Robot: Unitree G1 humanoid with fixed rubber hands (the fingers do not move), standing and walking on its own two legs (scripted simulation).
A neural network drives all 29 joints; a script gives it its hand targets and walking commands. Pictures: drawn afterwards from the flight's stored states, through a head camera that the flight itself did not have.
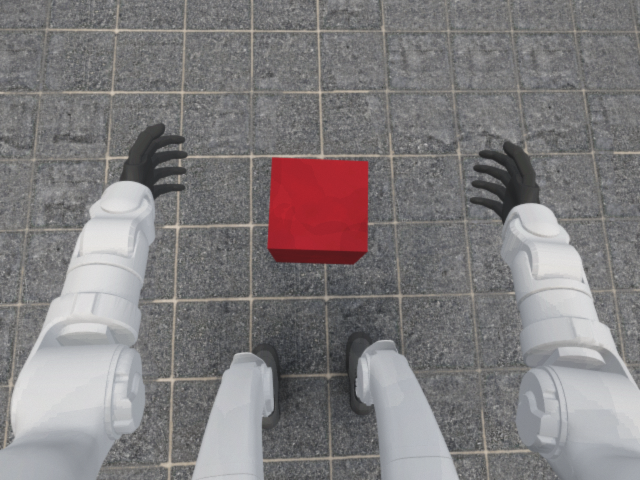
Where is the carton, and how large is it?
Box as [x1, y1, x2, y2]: [267, 157, 367, 264]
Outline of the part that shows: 272,157 267,248 275,260 288,262 351,264 354,263 367,251 367,161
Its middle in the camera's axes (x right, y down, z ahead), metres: -0.01 -0.06 +0.95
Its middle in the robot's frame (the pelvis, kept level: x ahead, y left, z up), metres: +0.52 -0.04 -0.56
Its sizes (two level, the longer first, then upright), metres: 0.210 0.200 0.250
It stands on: the floor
